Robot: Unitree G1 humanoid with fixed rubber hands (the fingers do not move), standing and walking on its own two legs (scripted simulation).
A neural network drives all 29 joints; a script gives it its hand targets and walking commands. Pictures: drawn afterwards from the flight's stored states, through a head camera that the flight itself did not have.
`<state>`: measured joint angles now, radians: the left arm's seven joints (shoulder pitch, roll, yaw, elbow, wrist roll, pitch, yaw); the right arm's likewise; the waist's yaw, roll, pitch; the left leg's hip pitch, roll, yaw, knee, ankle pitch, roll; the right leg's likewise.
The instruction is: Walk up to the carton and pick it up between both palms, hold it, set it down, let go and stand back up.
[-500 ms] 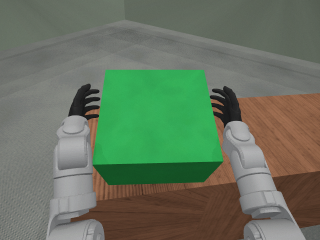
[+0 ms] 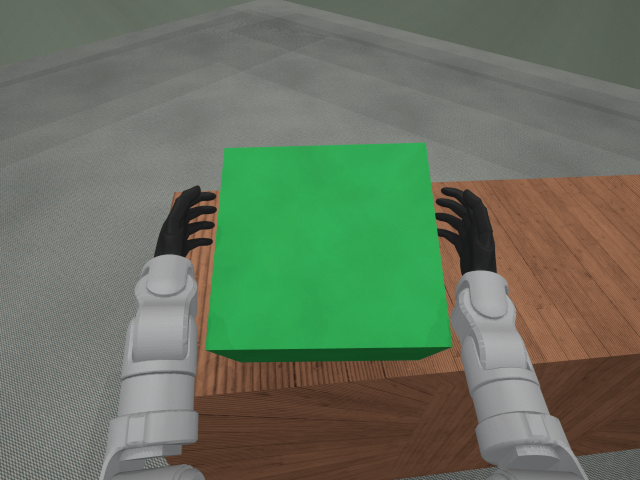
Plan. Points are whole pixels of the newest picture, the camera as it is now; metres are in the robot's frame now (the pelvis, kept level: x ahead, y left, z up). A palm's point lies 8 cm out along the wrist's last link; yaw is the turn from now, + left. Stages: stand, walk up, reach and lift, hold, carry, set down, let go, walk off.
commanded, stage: set down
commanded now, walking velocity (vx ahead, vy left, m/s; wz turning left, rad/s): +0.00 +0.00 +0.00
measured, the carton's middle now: (326, 260) +0.42 -0.01 +0.06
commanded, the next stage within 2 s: none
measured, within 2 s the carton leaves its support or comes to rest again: neither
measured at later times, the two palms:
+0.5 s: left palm (174, 258) +0.36 +0.18 +0.12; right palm (467, 262) +0.35 -0.17 +0.13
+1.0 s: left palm (190, 248) +0.41 +0.18 +0.10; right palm (457, 250) +0.39 -0.18 +0.11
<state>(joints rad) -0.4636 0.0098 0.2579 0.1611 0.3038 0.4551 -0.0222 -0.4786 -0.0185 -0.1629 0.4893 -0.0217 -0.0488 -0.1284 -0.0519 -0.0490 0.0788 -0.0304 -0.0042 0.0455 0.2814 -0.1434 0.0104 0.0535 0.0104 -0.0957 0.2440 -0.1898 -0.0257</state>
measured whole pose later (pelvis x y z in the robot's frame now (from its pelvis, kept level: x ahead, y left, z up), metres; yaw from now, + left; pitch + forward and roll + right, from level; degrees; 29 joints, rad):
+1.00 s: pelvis +0.01 +0.00 +0.00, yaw -2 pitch -1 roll +0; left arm -0.66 0.02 0.41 0.70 0.34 0.17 -0.01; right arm -0.64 0.07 -0.48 0.79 -0.26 -0.18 -0.07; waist 0.00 -0.06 0.01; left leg -0.08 0.00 0.08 0.25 -0.14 0.01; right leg -0.03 0.01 -0.06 0.24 -0.19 -0.02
